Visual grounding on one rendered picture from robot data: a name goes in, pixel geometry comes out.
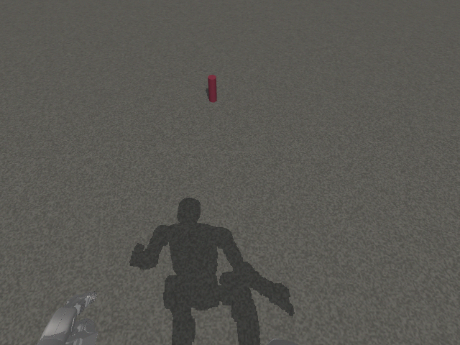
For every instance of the left robot hand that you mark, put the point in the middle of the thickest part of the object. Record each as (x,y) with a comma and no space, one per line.
(62,325)

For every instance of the can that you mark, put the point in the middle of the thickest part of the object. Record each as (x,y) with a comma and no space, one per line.
(212,88)

